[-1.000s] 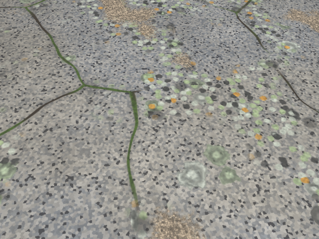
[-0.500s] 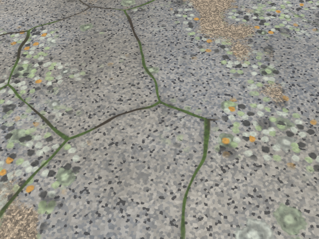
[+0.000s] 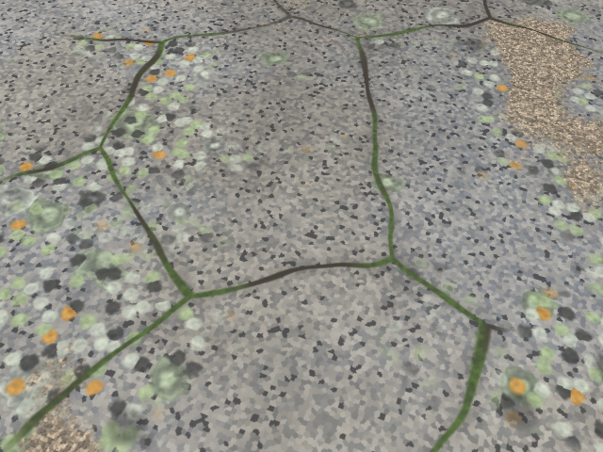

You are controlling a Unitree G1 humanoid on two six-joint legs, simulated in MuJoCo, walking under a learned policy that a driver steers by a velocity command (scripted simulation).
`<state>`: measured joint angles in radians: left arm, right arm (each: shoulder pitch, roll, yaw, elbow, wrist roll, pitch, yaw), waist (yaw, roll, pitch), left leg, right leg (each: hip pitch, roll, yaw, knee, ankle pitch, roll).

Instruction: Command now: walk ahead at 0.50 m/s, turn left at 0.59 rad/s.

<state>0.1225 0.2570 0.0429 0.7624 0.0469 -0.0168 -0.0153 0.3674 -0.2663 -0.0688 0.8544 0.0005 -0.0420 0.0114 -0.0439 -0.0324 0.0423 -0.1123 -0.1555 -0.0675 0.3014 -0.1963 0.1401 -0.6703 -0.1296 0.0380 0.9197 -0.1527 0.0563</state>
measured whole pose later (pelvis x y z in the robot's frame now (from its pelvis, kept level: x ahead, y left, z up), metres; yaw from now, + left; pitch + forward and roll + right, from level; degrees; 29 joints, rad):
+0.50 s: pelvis +0.28 -0.05 +0.00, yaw +7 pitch +0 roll -1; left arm 0.36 0.24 0.04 0.88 0.01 -0.08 -0.02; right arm 0.23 -0.28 -0.04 0.81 -0.04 -0.03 0.03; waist 0.02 0.05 0.03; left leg -0.54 0.03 -0.05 1.04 -0.25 0.04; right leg -0.14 0.07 -0.06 0.30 -0.18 -0.08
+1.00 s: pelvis +0.53 +0.03 +0.00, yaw -1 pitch +0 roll +0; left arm 0.29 0.27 0.06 0.89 0.03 -0.01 -0.03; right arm 0.29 -0.24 -0.03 0.86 -0.02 -0.09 -0.01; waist 0.01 -0.04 0.03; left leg -0.15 -0.02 0.16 0.32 -0.18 0.07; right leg -0.54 -0.06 0.01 1.09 -0.25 -0.06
